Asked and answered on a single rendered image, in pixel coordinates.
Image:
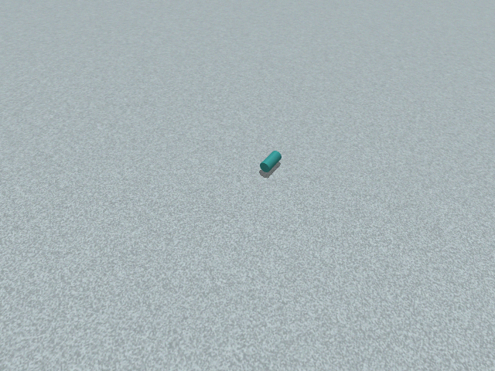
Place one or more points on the can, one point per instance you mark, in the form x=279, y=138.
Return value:
x=270, y=161

